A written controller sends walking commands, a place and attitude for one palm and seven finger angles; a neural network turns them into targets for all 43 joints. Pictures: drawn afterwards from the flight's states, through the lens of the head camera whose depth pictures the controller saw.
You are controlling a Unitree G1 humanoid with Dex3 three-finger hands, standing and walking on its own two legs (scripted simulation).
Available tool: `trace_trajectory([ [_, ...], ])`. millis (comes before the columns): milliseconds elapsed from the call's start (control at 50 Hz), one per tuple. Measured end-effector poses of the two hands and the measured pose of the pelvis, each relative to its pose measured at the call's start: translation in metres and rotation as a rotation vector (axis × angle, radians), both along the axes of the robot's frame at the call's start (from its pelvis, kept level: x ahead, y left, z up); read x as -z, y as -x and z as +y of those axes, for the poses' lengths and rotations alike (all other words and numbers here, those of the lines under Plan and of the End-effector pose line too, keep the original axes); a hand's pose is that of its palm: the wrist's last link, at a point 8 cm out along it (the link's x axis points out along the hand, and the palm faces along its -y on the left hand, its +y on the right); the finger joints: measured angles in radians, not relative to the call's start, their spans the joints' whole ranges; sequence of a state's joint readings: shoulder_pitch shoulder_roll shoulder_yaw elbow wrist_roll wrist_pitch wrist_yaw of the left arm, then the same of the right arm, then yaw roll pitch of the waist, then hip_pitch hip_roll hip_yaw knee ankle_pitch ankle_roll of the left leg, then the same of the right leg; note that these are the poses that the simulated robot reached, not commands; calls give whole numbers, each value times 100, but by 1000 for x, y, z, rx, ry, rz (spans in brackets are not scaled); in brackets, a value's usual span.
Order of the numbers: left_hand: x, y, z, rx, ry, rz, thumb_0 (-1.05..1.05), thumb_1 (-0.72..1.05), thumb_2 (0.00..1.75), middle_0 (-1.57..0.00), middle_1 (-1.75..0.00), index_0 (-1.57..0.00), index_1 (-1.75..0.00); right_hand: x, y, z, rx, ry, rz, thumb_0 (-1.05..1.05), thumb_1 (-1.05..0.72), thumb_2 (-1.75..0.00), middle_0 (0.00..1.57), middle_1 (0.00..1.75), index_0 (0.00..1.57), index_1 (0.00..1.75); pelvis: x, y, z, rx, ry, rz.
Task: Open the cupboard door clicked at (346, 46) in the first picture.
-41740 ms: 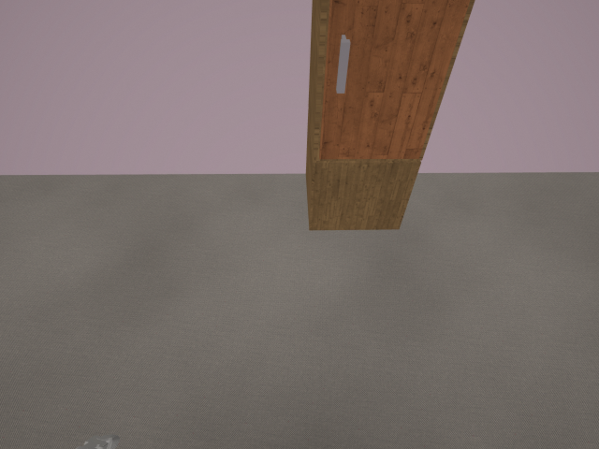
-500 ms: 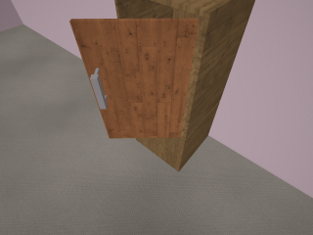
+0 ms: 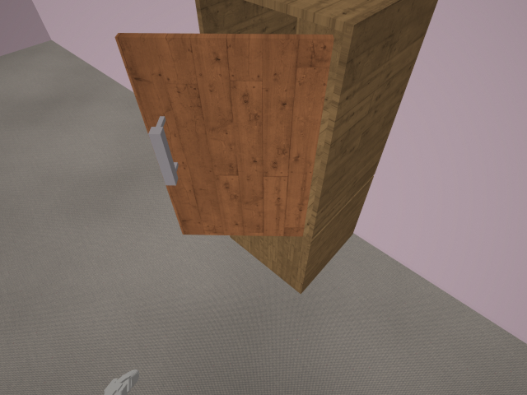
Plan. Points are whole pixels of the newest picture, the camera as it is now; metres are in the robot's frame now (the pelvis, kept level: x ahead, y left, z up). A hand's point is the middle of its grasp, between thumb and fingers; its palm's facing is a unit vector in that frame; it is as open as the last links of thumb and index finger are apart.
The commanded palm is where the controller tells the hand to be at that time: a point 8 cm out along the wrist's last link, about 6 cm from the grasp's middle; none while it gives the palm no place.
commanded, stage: raise the hand with hooked fingers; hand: left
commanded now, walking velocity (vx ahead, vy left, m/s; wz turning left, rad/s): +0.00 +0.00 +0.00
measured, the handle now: (166, 151) +0.58 +0.25 +0.02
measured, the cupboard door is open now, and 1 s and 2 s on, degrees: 41 41 41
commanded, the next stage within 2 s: move the hooked fingers beside the handle in 2.00 s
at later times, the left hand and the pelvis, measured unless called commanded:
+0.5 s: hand (129, 367) +0.17 +0.21 -0.04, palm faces +0.07 -1.00 -0.06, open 9.6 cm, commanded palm +0.15 +0.27 -0.03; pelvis -0.04 -0.01 -0.09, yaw +3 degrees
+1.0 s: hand (101, 326) +0.21 +0.26 -0.01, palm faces +0.04 -1.00 -0.05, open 12.6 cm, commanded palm +0.19 +0.31 +0.01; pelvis -0.03 +0.02 -0.06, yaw +2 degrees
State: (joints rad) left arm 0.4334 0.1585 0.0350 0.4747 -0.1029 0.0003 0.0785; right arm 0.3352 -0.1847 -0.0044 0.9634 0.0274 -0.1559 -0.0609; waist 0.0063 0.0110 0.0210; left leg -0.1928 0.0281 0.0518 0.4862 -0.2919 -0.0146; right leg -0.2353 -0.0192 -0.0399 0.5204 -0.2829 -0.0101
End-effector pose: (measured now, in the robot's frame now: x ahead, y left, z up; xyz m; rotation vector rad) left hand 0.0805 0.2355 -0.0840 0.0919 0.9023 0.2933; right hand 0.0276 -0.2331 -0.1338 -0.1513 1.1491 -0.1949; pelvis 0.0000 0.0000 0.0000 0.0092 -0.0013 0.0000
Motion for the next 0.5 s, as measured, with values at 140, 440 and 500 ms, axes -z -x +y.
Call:
trace_trajectory([
  [140,-81,-91,5,112,-2,-779,1,81,86,-20,-37,-21,-37,-27,-98,-29,-112,87,-449,1,-91,-90,20,30,20,30,28,17,-5,-21,-8,123],
  [440,-37,-47,25,203,18,-852,2,47,72,-23,-58,-23,-58,-8,-174,9,-301,72,-652,1,-91,-90,20,30,20,30,92,35,-9,-49,43,225],
  [500,-50,-61,30,253,10,-887,1,40,69,-23,-62,-24,-63,11,-153,23,-293,28,-568,1,-90,-90,20,30,20,30,91,38,-7,-55,57,227],
])
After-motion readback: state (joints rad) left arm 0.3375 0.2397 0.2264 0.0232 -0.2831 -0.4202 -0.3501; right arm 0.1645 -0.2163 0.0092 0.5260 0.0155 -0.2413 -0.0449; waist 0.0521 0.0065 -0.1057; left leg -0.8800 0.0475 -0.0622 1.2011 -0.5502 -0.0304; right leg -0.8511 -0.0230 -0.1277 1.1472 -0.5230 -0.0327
